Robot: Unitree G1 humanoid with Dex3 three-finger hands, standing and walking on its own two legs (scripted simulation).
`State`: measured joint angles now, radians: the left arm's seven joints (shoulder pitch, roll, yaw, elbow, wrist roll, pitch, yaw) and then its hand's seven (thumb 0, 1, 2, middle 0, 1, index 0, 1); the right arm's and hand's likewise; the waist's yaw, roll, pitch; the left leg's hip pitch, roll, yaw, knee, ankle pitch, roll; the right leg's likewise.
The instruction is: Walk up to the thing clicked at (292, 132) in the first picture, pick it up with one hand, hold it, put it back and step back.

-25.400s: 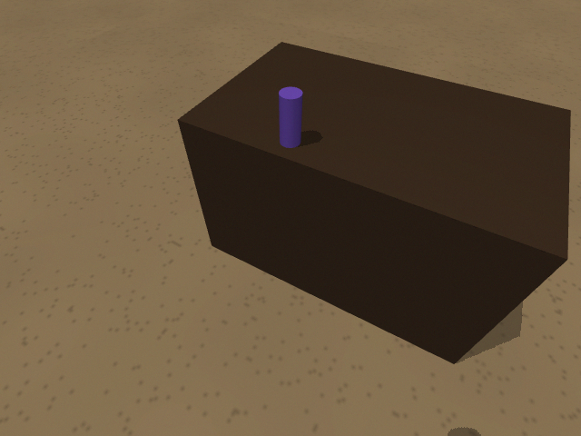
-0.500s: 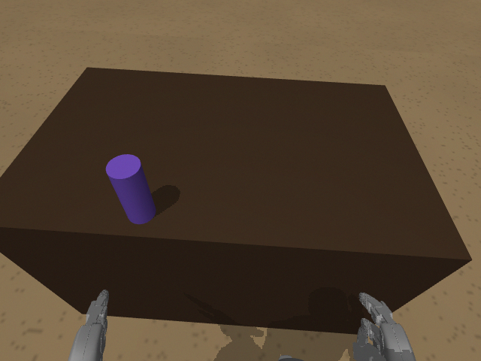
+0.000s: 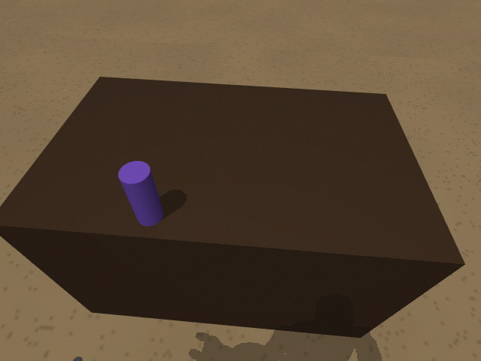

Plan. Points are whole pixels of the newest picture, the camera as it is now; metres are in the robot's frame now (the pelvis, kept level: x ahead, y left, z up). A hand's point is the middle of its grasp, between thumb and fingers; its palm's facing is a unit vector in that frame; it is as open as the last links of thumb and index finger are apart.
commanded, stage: stand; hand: left
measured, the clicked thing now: (143, 195) +0.44 +0.21 -0.02
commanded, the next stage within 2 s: none
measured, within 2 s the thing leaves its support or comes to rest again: neither
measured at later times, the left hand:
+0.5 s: hand out of the picture +0.05 +0.25 -0.13, palm faces -0.02 -0.94 -0.34, open 9.3 cm
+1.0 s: hand out of the picture +0.07 +0.24 -0.12, palm faces -0.04 -0.94 -0.34, open 7.4 cm
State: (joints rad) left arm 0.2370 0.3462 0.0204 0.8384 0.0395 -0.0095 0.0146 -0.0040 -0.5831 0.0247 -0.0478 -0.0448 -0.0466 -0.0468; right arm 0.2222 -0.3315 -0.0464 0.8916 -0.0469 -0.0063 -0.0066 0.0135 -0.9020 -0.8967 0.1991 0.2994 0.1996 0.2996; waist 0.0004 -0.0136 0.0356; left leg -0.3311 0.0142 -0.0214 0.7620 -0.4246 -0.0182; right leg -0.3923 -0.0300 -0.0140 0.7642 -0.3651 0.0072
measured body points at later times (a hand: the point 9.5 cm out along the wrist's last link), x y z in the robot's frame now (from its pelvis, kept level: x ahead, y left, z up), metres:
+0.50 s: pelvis -0.01 +0.00 +0.03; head -0.01 +0.00 +0.48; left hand +0.05 +0.29 -0.10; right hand +0.04 -0.29 -0.11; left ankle -0.01 +0.13 -0.71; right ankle +0.02 -0.13 -0.71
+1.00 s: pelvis +0.00 +0.00 +0.04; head +0.01 -0.01 +0.49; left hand +0.07 +0.29 -0.10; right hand +0.05 -0.30 -0.11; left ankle -0.01 +0.13 -0.71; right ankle +0.02 -0.13 -0.71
